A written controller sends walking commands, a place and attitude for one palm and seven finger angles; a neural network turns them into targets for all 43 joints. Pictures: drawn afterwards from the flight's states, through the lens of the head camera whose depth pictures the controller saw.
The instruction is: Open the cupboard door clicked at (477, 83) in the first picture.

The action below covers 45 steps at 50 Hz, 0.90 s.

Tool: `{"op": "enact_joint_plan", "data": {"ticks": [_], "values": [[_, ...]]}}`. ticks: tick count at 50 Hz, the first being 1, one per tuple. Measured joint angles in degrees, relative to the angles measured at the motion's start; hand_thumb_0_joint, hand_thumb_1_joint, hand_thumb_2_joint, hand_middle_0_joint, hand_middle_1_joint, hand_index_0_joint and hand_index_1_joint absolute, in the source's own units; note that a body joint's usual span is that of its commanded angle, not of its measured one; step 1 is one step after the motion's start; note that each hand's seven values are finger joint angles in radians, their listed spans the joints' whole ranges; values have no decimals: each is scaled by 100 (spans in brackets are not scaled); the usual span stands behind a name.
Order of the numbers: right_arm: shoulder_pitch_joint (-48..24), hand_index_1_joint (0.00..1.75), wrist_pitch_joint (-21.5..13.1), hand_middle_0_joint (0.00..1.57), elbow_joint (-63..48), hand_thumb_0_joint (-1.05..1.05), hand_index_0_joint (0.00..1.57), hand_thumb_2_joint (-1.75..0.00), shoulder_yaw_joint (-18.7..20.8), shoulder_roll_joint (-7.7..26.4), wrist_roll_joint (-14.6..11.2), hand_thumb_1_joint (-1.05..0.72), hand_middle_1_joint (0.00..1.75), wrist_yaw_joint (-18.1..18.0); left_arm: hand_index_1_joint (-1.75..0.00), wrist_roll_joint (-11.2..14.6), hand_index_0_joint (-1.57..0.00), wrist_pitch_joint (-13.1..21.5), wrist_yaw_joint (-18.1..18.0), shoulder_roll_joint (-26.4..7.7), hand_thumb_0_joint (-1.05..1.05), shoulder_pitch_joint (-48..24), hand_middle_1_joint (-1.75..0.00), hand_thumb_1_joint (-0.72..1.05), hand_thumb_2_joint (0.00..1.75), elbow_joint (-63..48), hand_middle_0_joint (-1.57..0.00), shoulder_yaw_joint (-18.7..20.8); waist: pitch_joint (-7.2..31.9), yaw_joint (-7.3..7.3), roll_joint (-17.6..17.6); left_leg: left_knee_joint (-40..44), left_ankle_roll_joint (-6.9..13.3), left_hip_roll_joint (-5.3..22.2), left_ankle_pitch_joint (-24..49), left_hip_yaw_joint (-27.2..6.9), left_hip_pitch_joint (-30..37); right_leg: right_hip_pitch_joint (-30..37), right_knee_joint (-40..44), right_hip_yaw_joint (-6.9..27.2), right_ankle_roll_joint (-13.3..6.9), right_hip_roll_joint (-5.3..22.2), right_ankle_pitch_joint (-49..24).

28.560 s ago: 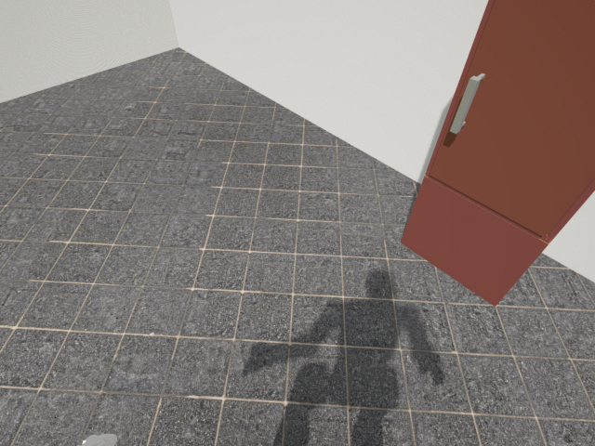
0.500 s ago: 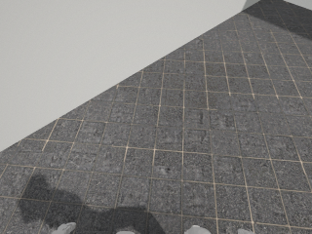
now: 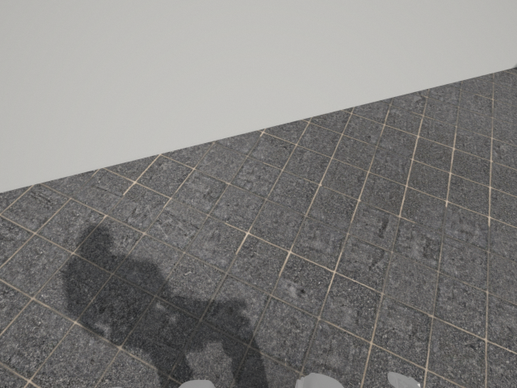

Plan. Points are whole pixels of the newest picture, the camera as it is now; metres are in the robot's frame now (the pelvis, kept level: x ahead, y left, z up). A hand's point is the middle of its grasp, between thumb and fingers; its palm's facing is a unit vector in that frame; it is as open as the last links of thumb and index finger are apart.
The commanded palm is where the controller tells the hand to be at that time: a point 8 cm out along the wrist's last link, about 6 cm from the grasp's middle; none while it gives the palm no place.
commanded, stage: turn to face it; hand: left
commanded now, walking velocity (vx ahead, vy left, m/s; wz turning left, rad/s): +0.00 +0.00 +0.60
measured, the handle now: out of the picture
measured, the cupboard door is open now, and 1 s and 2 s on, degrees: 45 45 45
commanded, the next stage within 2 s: take the last steps up to it in 1.88 s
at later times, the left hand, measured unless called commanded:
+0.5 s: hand out of the picture +0.04 +0.14 -0.14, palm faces +0.28 -0.92 -0.26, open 7.4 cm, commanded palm none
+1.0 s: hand out of the picture -0.01 +0.17 -0.14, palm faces +0.56 -0.77 -0.30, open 7.4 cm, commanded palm none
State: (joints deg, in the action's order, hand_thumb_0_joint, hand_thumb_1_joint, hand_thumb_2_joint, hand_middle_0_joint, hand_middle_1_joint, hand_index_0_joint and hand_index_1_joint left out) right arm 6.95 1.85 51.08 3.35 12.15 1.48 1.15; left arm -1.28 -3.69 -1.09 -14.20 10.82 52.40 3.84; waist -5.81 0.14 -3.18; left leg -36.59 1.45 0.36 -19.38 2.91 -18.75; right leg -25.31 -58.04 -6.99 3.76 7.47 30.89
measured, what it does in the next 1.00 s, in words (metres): steps on the spot, turning left: right foot, then left foot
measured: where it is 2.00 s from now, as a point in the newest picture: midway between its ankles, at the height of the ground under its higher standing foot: outside the picture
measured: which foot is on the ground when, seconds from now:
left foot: down 0.00-0.26, up 0.28-0.64, down 0.66-1.00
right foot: up 0.00-0.26, down 0.28-0.66, up 0.68-1.00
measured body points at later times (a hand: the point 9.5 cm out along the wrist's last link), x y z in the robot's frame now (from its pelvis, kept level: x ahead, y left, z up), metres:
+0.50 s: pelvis +0.01 -0.07 +0.02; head +0.07 -0.07 +0.46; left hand +0.03 +0.19 -0.12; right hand +0.16 -0.30 -0.14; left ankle -0.05 +0.07 -0.65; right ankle +0.02 -0.16 -0.72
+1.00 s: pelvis +0.03 -0.08 +0.01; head +0.07 -0.05 +0.46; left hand -0.03 +0.21 -0.12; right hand +0.23 -0.24 -0.14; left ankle -0.04 +0.05 -0.72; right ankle +0.10 -0.19 -0.70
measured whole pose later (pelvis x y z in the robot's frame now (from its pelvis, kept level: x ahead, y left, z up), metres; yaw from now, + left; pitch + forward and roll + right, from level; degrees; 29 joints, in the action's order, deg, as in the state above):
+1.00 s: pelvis +0.03 -0.08 +0.01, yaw +35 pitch +1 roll +0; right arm 9.7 2.7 52.6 3.3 12.7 1.8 0.7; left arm -0.8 -2.9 -0.6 -14.5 7.4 49.5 3.8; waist -5.1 -0.5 1.0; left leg -30.3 -1.1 -0.7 -14.5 -4.8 -17.4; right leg -23.4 -46.6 -0.7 4.4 3.5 24.4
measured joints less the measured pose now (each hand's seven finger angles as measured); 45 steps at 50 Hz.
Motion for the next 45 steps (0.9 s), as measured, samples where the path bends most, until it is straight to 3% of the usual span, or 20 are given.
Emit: {"op": "enact_joint_plan", "data": {"ticks": [2,5,10,13,15,17,19,21,25,30,33,34,36,39,45], "values": [[78,30,-12,20,18,0,20,-90,-25,-25,8,-90,30,-56,-30,6,-20,-26,13,-56,1,-94,-30,91,90,15,-20,38,6,1,49,221,-59,-4,131,-128,72,-264,-463,281,54,-113,-269],[182,30,-5,20,88,0,20,-90,-45,-19,13,-90,30,-79,-30,20,-20,6,42,-85,1,-186,-30,91,90,-62,-20,56,22,16,153,542,-91,-7,334,-289,186,-366,-381,500,90,-186,-551],[309,30,60,20,166,0,20,-90,-3,35,34,-90,30,-56,-30,50,-19,62,50,-53,1,-336,-30,91,90,-218,-20,23,39,-72,366,635,-229,-4,436,-624,152,60,885,580,70,-360,-567],[375,30,129,20,186,0,21,-90,58,88,8,-90,30,-50,-30,61,-19,162,56,-15,1,-357,-30,91,90,-320,-20,-19,86,-117,452,371,-370,-62,331,-837,-22,639,2134,494,11,-497,-1099],[358,30,183,20,210,0,20,-90,130,193,-34,-90,30,-42,-30,12,-19,270,25,89,1,-349,-30,91,90,-344,-20,-67,65,-132,591,-356,-336,-87,-255,-886,-314,746,2292,342,-243,-507,-1260],[297,30,256,20,263,0,20,-90,190,286,-32,-90,30,-35,-30,-4,-20,310,-6,211,1,-302,-30,91,90,-345,-20,-144,15,-151,637,-1682,-330,-175,-844,-751,-711,814,2208,185,-418,-414,-1117],[230,30,305,20,288,0,20,-90,224,336,-28,-90,30,-4,-30,-5,-20,287,-34,310,1,-212,-30,91,90,-329,-20,-186,-7,-171,612,-2699,-380,-148,-740,-541,-995,963,2367,56,-468,-326,-1125],[180,30,315,20,281,0,20,-90,221,337,-31,-90,30,31,-30,-11,-20,268,-47,375,1,-130,-30,91,90,-287,-20,-210,-8,-205,535,-3022,-450,-58,-562,-356,-1083,1099,2570,-87,-469,-241,-1202],[100,30,307,20,265,0,20,-90,175,273,-48,-91,30,72,-30,-25,-20,288,-31,434,1,-20,-30,90,90,-224,-20,-236,-38,-176,329,-2252,-528,80,-544,-97,-817,1291,2791,-419,-471,-74,-1251],[-118,30,269,20,221,0,20,-90,95,188,-71,-91,30,83,-30,-49,-20,323,-8,343,1,127,-30,91,90,-160,-20,-179,-110,10,136,-864,-441,87,-598,137,-276,1310,2570,-809,-412,89,-1065],[-196,30,166,20,68,0,20,-90,50,178,-56,-90,30,100,-30,-18,-20,279,21,202,1,284,-30,91,90,-92,-20,-99,-51,51,78,233,-269,53,159,258,194,1134,2030,-1009,-306,214,-772],[-222,30,102,20,20,0,20,-90,61,157,-35,-90,30,92,-30,6,-20,228,35,127,1,289,-30,90,90,-51,-20,-69,-36,31,25,209,-141,0,190,219,131,934,1561,-883,-202,256,-470],[-238,30,12,20,-46,0,20,-90,27,105,-23,-90,30,51,-30,4,-20,58,10,-10,1,206,-30,91,90,23,-20,-17,-69,62,-54,-37,3,-65,33,127,-5,457,473,-306,-81,114,84],[-131,30,-30,20,-75,0,20,-90,-14,77,-5,-90,30,-55,-30,7,-20,-40,-3,-88,1,60,-30,91,90,82,-20,41,-31,73,30,153,1,-83,112,-73,41,-87,-540,228,22,-108,-117],[112,30,-12,20,59,0,20,-90,-66,40,7,-90,30,-79,-30,20,-19,20,39,-109,1,-163,-30,91,90,-124,-20,53,38,66,210,724,-76,-111,483,-416,249,-316,-257,636,104,-202,-635]]}}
